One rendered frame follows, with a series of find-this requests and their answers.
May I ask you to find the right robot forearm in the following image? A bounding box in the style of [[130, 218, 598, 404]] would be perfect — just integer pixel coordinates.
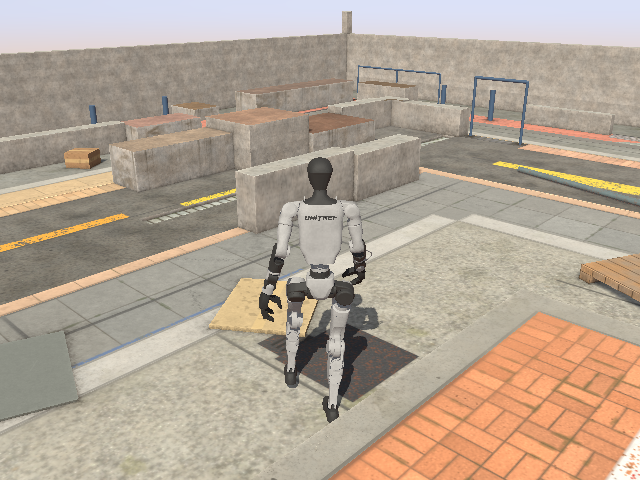
[[352, 239, 366, 272]]

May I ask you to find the left robot forearm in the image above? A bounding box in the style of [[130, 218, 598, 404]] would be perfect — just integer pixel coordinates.
[[262, 243, 284, 295]]

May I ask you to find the right robot hand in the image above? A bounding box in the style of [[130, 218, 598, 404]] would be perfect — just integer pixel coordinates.
[[342, 266, 366, 285]]

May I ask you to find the left robot upper arm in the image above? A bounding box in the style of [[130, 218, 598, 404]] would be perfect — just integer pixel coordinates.
[[275, 201, 300, 259]]

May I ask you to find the left robot hand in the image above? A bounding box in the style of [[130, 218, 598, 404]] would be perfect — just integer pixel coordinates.
[[259, 292, 282, 322]]

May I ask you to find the humanoid robot torso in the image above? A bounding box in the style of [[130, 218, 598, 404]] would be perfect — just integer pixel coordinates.
[[297, 196, 344, 300]]

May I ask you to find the right robot upper arm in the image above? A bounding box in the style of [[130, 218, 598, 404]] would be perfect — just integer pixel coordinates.
[[340, 200, 364, 253]]

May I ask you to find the left robot thigh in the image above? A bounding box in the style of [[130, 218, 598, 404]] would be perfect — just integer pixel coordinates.
[[286, 277, 307, 329]]

